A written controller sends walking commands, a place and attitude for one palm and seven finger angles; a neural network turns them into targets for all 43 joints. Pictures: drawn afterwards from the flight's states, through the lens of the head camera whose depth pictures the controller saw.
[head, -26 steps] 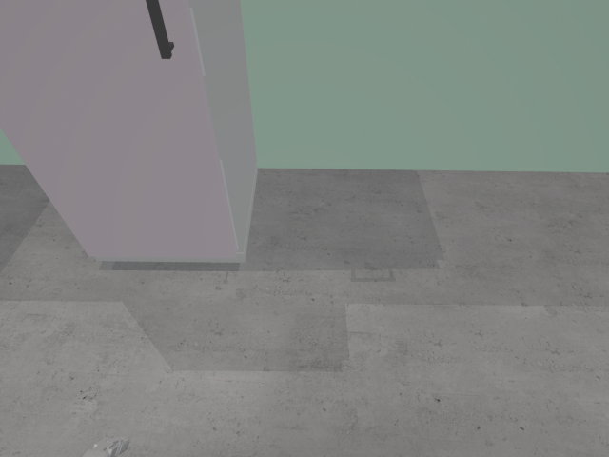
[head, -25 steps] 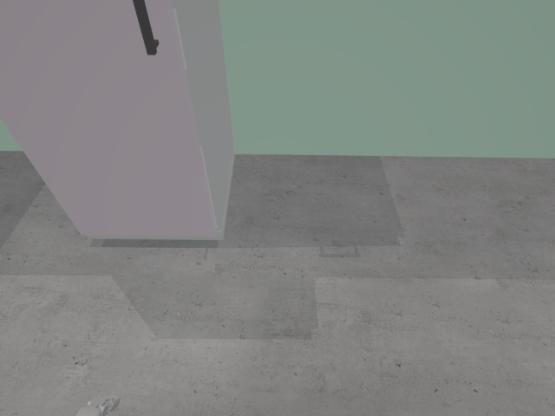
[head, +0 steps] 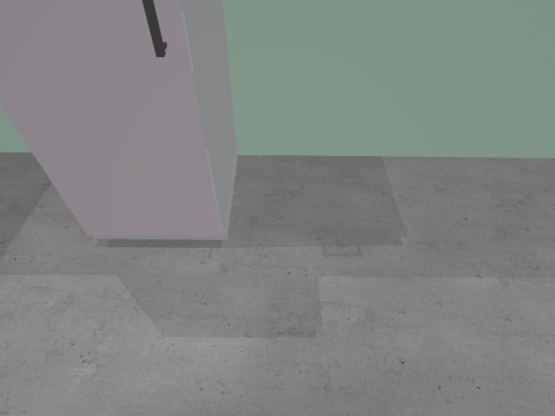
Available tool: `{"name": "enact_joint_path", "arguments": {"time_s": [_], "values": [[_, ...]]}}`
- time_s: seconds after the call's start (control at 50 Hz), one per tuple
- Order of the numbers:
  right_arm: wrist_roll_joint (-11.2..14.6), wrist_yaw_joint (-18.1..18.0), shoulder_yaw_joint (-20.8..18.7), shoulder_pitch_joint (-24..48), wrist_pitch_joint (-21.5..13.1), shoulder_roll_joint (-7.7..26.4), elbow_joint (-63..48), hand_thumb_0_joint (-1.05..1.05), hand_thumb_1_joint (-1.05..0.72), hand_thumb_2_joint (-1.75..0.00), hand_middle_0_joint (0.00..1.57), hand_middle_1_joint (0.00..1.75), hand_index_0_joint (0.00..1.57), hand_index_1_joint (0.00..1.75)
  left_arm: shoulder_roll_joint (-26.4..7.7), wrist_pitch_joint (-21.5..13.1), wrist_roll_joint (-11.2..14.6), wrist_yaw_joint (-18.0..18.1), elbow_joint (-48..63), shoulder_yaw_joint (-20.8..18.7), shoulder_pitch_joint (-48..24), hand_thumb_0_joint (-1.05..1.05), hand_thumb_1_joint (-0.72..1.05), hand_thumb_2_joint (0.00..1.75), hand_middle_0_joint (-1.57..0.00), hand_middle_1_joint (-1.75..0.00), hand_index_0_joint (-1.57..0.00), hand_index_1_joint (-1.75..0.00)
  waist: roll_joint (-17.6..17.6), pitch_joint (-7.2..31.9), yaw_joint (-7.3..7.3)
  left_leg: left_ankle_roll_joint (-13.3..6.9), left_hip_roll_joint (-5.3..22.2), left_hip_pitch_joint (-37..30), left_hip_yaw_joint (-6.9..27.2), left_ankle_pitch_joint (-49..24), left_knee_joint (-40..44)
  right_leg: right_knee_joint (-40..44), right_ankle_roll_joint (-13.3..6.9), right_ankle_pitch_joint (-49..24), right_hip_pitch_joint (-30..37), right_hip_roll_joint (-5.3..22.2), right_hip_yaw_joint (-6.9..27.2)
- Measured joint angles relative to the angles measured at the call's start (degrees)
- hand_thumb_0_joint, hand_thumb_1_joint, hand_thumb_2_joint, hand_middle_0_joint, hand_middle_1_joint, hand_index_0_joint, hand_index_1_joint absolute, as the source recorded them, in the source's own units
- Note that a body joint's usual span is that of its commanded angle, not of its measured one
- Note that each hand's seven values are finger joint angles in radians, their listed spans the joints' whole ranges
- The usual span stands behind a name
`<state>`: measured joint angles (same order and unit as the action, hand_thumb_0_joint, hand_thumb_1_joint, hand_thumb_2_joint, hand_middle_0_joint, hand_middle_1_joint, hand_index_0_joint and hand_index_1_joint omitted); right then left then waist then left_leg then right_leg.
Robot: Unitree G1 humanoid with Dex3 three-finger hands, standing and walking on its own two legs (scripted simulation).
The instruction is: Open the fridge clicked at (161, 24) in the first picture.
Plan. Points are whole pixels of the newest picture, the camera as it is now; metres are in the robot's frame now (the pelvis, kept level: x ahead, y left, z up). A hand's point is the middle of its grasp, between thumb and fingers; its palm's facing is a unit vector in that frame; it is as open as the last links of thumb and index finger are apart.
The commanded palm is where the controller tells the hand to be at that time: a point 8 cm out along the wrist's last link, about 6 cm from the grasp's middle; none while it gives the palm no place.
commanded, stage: stand and wait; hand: right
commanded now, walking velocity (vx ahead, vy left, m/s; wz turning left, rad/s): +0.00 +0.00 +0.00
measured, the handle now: out of the picture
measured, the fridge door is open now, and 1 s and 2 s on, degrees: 0 0 0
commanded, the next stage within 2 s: look at it before walking up in 0.30 s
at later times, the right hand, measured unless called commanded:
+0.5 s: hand out of the picture +0.07 -0.24 -0.15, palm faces -0.02 +0.94 -0.33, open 7.4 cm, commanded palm none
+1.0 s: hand out of the picture +0.07 -0.24 -0.15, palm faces -0.02 +0.94 -0.33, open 7.4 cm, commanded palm none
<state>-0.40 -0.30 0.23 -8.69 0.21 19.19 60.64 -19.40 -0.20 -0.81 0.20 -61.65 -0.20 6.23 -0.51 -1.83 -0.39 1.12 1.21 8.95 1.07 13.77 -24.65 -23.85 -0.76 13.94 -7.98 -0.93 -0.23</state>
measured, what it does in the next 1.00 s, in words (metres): stands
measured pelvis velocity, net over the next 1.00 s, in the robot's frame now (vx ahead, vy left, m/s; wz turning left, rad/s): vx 0.00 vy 0.01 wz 0.00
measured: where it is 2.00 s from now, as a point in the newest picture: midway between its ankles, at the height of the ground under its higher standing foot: outside the picture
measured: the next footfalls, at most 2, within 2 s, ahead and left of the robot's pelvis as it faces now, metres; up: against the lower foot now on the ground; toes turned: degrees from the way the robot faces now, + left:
right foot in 1.86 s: +0.03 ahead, -0.12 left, +0.00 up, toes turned +23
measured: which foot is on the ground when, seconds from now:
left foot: down 0.00-1.00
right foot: down 0.00-1.00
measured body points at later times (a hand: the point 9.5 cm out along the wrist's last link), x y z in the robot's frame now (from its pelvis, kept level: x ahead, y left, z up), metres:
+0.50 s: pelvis -0.01 +0.01 +0.00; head -0.01 +0.01 +0.45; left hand +0.07 +0.30 -0.13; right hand +0.07 -0.28 -0.13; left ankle +0.00 +0.13 -0.74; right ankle -0.01 -0.11 -0.74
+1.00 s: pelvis +0.00 +0.01 +0.00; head +0.00 +0.01 +0.45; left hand +0.08 +0.31 -0.13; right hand +0.07 -0.29 -0.13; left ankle +0.00 +0.13 -0.74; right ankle -0.01 -0.11 -0.74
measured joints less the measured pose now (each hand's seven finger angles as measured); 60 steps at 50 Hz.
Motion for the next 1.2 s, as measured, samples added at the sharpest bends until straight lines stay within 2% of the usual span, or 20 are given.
{"name": "enact_joint_path", "arguments": {"time_s": [0.42,1.04,1.12,1.2], "values": [[0.0,0.2,0.1,1.1,-0.4,0.0,1.3,0.01,-0.91,-0.9,0.2,0.29,0.2,0.3,0.0,-0.2,0.1,-0.2,-2.3,0.4,0.8,0.0,0.9,0.9,-0.2,-0.3,-0.21,-0.3,0.4,0.2,0.38,-0.6,-0.6,0.2,-0.1,-1.8,1.7,2.1,0.7,-2.0,0.0,0.7,0.1],[0.0,0.1,-0.1,0.8,-0.6,0.2,1.7,0.01,-0.91,-0.9,0.2,0.29,0.2,0.3,0.0,-0.3,0.2,-0.1,-2.3,0.5,-0.2,0.0,0.9,0.9,-0.2,-0.3,-0.21,-0.3,0.2,-0.1,0.04,-0.8,-0.9,-0.8,-0.3,-2.0,3.1,3.2,0.9,-2.0,0.9,0.9,0.3],[0.0,-0.1,-0.4,0.6,0.0,0.0,1.0,0.01,-0.91,-0.9,0.2,0.29,0.2,0.3,0.3,-0.2,0.1,0.3,-1.6,0.2,-0.5,0.0,0.9,0.9,-0.2,-0.3,-0.21,-0.3,0.2,-0.1,-0.48,-0.8,-1.2,-0.1,0.5,-1.8,2.2,2.4,1.0,-1.5,0.5,1.2,-0.6],[-0.2,-0.4,-1.0,-0.9,1.6,-1.1,-1.0,0.01,-0.91,-0.9,0.2,0.29,0.2,0.3,1.9,0.7,0.0,1.0,1.0,-0.3,-0.5,0.0,0.91,0.9,-0.2,-0.3,-0.21,-0.3,0.1,-0.4,-0.84,-0.8,-2.0,2.9,2.6,-0.6,-1.6,-1.2,1.1,0.5,-1.4,2.0,-2.7]]}}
